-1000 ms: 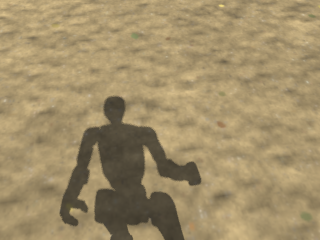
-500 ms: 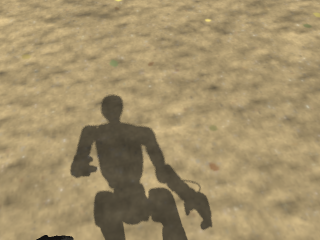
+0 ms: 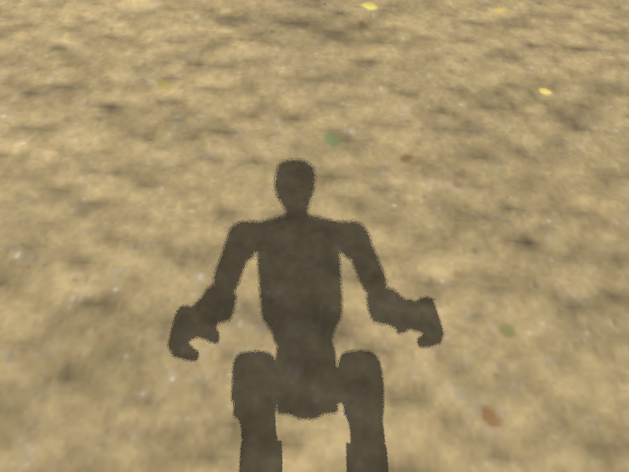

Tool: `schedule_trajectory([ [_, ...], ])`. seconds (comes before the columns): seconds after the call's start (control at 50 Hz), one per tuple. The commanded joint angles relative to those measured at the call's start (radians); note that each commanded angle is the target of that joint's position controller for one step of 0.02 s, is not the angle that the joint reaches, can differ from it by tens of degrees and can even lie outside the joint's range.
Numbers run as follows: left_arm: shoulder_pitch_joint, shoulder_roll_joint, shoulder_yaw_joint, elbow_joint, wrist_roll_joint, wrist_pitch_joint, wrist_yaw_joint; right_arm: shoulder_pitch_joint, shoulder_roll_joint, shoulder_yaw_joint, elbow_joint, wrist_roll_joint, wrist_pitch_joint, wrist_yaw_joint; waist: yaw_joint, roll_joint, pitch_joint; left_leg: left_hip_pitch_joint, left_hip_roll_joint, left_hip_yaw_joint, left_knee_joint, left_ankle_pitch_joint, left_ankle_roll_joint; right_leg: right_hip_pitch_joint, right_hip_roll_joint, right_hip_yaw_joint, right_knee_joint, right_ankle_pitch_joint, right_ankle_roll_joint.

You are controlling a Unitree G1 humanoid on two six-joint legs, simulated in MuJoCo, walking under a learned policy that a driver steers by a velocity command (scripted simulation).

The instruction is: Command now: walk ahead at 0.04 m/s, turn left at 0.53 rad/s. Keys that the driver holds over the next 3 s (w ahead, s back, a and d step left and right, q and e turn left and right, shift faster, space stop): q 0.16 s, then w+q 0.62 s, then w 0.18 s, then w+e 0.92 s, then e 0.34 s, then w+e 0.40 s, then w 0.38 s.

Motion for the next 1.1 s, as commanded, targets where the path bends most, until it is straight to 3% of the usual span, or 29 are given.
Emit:
schedule_trajectory([
  [0.02, -0.012, 0.107, 0.027, -0.072, -0.001, -0.003, 0.01, 0.03, -0.152, -0.045, -0.067, 0.021, -0.014, -0.015, -0.012, 0.059, -0.217, 0.36, 0.279, -0.365, -0.184, 0.487, 0.216, -0.262, -0.032, 0.127, 0.137, 0.032, 0.012],
  [0.06, 0.0, 0.096, 0.027, -0.073, 0.001, 0.006, 0.016, -0.006, -0.155, -0.044, -0.079, 0.013, 0.0, -0.027, 0.021, 0.109, -0.197, 0.256, 0.222, -0.324, -0.212, 0.424, 0.191, -0.168, -0.014, 0.112, 0.038, 0.106, 0.028],
  [0.16, 0.008, 0.064, 0.017, -0.069, -0.005, 0.008, 0.017, 0.004, -0.183, -0.059, -0.088, 0.011, 0.015, -0.047, 0.006, 0.142, -0.221, 0.219, 0.19, -0.341, -0.215, 0.293, 0.178, -0.066, 0.018, 0.119, -0.192, 0.181, 0.055],
  [0.22, -0.002, 0.078, 0.021, -0.08, -0.013, 0.001, 0.004, -0.007, -0.179, -0.057, -0.094, 0.013, 0.022, -0.047, -0.005, 0.188, -0.202, 0.142, 0.161, -0.412, -0.28, -0.2, 0.163, 0.002, 0.029, 0.108, -0.305, 0.205, 0.036],
  [0.28, 0.039, 0.084, 0.029, -0.077, -0.021, -0.026, -0.011, -0.009, -0.173, -0.052, -0.092, 0.019, 0.022, -0.044, 0.021, 0.204, -0.164, 0.074, 0.14, -0.466, -0.28, -0.383, 0.138, 0.112, 0.041, 0.089, -0.466, 0.206, -0.007],
  [0.3, 0.089, 0.081, 0.032, -0.059, -0.024, -0.037, -0.014, -0.021, -0.164, -0.047, -0.094, 0.024, 0.024, -0.046, 0.053, 0.187, -0.152, 0.02, 0.114, -0.461, -0.257, -0.423, 0.112, 0.204, 0.035, 0.077, -0.576, 0.268, -0.029],
  [0.32, 0.155, 0.104, 0.043, -0.037, -0.02, -0.043, -0.011, -0.026, -0.135, -0.039, -0.099, 0.025, 0.023, -0.047, 0.082, 0.145, -0.142, -0.085, 0.067, -0.423, -0.182, -0.452, 0.066, 0.329, -0.025, 0.11, -0.659, 0.266, -0.061],
  [0.34, 0.247, 0.162, 0.056, -0.021, -0.005, -0.046, -0.004, -0.008, -0.056, -0.018, -0.101, 0.022, 0.021, -0.047, 0.089, -0.035, -0.177, -0.218, -0.031, -0.27, 0.131, -0.468, 0.0, 0.456, -0.245, 0.332, -0.742, 0.09, -0.122],
  [0.36, 0.229, 0.244, 0.071, -0.024, 0.035, -0.054, -0.016, -0.048, -0.077, -0.025, -0.159, 0.03, 0.003, -0.042, 0.069, -0.218, -0.067, -0.433, -0.094, -0.175, 0.313, -0.371, -0.014, 0.364, -0.402, 0.672, -0.867, -0.147, -0.233],
  [0.38, 0.141, 0.202, 0.062, -0.055, 0.035, -0.069, -0.013, -0.05, -0.141, -0.039, -0.155, 0.021, -0.009, -0.037, 0.036, -0.179, -0.002, -0.46, -0.012, -0.206, 0.426, -0.281, -0.021, 0.314, -0.407, 0.658, -0.882, -0.179, -0.255],
  [0.4, 0.092, 0.143, 0.047, -0.067, 0.012, -0.074, -0.002, -0.018, -0.165, -0.05, -0.13, 0.02, -0.011, -0.03, 0.016, -0.161, 0.011, -0.473, 0.0, -0.194, 0.465, -0.198, -0.034, 0.324, -0.355, 0.551, -0.88, -0.116, -0.219],
  [0.44, 0.101, 0.11, 0.035, -0.067, -0.006, -0.075, 0.01, 0.012, -0.137, -0.048, -0.1, 0.012, -0.012, -0.021, 0.025, -0.127, 0.0, -0.467, 0.025, -0.155, 0.536, -0.096, -0.068, 0.355, -0.292, 0.392, -0.879, 0.052, -0.172],
  [0.48, 0.161, 0.102, 0.03, -0.055, 0.004, -0.082, 0.015, -0.009, -0.092, -0.036, -0.105, 0.02, -0.022, -0.01, 0.052, -0.103, -0.005, -0.455, 0.041, -0.12, 0.582, -0.015, -0.083, 0.353, -0.263, 0.265, -0.889, 0.196, -0.165],
  [0.6, 0.242, 0.135, 0.037, -0.035, 0.007, -0.076, 0.007, -0.114, -0.045, -0.014, -0.158, 0.028, -0.029, 0.014, 0.108, -0.104, 0.022, -0.426, 0.086, -0.05, 0.368, 0.106, -0.111, 0.383, -0.259, 0.07, -0.9, 0.404, -0.181],
  [0.7, 0.278, 0.177, 0.051, -0.007, -0.019, -0.065, -0.002, -0.196, -0.023, 0.003, -0.194, 0.033, -0.035, 0.047, 0.123, -0.089, 0.066, -0.313, 0.092, 0.036, 0.156, 0.065, -0.058, 0.406, -0.296, -0.026, -0.888, 0.484, -0.171],
  [0.72, 0.278, 0.186, 0.055, -0.002, -0.026, -0.062, -0.004, -0.196, -0.029, 0.001, -0.198, 0.033, -0.035, 0.052, 0.113, -0.09, 0.064, -0.277, 0.081, 0.054, 0.125, 0.033, -0.037, 0.418, -0.303, -0.045, -0.867, 0.554, -0.164],
  [0.76, 0.266, 0.217, 0.065, 0.001, -0.035, -0.056, -0.004, -0.137, -0.069, -0.019, -0.192, 0.025, -0.031, 0.053, 0.053, -0.116, -0.003, -0.112, 0.017, 0.106, 0.081, -0.038, 0.013, 0.434, -0.304, -0.101, -0.728, 0.97, -0.144],
  [0.78, 0.254, 0.226, 0.067, 0.0, -0.04, -0.051, -0.001, -0.016, -0.107, -0.042, -0.162, 0.025, -0.026, 0.049, -0.027, -0.109, -0.086, 0.063, -0.03, 0.131, 0.035, -0.021, 0.047, 0.415, -0.286, -0.142, -0.556, 1.167, -0.125],
  [0.8, 0.273, 0.199, 0.055, 0.0, -0.04, -0.055, 0.002, 0.16, -0.158, -0.074, -0.11, 0.029, -0.018, 0.034, -0.112, -0.069, -0.19, 0.35, -0.065, 0.115, -0.009, 0.04, 0.087, 0.291, -0.253, -0.167, -0.339, 1.175, -0.097],
  [0.82, 0.296, 0.11, 0.021, -0.025, 0.005, -0.063, -0.002, 0.303, -0.223, -0.092, -0.078, 0.039, -0.007, 0.01, -0.145, 0.111, -0.296, 0.68, 0.13, -0.174, -0.006, 0.017, 0.149, -0.014, -0.203, -0.15, -0.013, 0.556, -0.057],
  [0.84, 0.351, 0.024, -0.014, -0.083, 0.013, -0.093, -0.013, 0.264, -0.303, -0.085, -0.101, 0.035, -0.026, 0.011, -0.049, 0.307, -0.457, 0.849, 0.377, -0.778, -0.188, -0.249, 0.328, -0.314, -0.02, 0.008, 0.274, -0.051, -0.017],
  [0.86, 0.219, 0.142, 0.017, -0.08, -0.036, -0.115, -0.019, 0.276, -0.2, -0.06, -0.091, 0.023, -0.043, 0.02, -0.128, 0.149, -0.424, 0.791, 0.375, -0.758, -0.281, -0.278, 0.293, -0.394, -0.053, 0.133, 0.35, 0.026, -0.025],
  [0.88, 0.155, 0.155, 0.02, -0.111, -0.058, -0.126, -0.02, 0.232, -0.17, -0.046, -0.072, 0.016, -0.056, 0.022, -0.107, 0.152, -0.267, 0.663, 0.346, -0.598, -0.28, -0.176, 0.253, -0.447, -0.09, 0.107, 0.326, 0.117, -0.045],
  [0.9, 0.149, 0.139, 0.015, -0.1, -0.04, -0.129, -0.012, 0.167, -0.143, -0.036, -0.071, 0.018, -0.064, 0.021, -0.065, 0.074, -0.194, 0.514, 0.3, -0.473, -0.278, -0.059, 0.222, -0.396, -0.136, 0.104, 0.258, 0.202, -0.05],
  [0.92, 0.159, 0.135, 0.019, -0.09, -0.018, -0.124, -0.009, 0.106, -0.115, -0.025, -0.075, 0.011, -0.067, 0.022, -0.024, 0.072, -0.145, 0.393, 0.256, -0.379, -0.292, 0.051, 0.206, -0.334, -0.162, 0.105, 0.189, 0.258, -0.044],
  [0.94, 0.192, 0.129, 0.02, -0.078, -0.014, -0.112, -0.014, 0.072, -0.094, -0.017, -0.079, 0.001, -0.071, 0.02, 0.011, 0.094, -0.133, 0.319, 0.225, -0.321, -0.322, 0.114, 0.198, -0.27, -0.179, 0.112, 0.163, 0.3, -0.041],
  [0.98, 0.232, 0.098, 0.016, -0.053, -0.013, -0.088, -0.019, 0.053, -0.091, -0.016, -0.06, 0.001, -0.087, 0.016, 0.039, 0.089, -0.124, 0.261, 0.216, -0.249, -0.367, 0.219, 0.209, -0.233, -0.178, 0.095, 0.123, 0.338, -0.021],
  [1.04, 0.169, 0.075, 0.009, -0.065, -0.011, -0.067, -0.018, 0.079, -0.101, -0.016, -0.016, -0.002, -0.103, 0.009, 0.027, 0.069, -0.061, 0.238, 0.202, -0.138, -0.405, 0.314, 0.191, -0.301, -0.175, 0.091, 0.006, 0.468, 0.006],
  [1.1, 0.085, 0.055, 0.001, -0.084, -0.018, -0.075, -0.03, 0.097, -0.101, -0.012, 0.014, -0.008, -0.104, -0.001, -0.007, 0.068, -0.027, 0.244, 0.168, -0.036, -0.426, 0.293, 0.143, -0.29, -0.144, 0.085, -0.2, 0.665, -0.004],
])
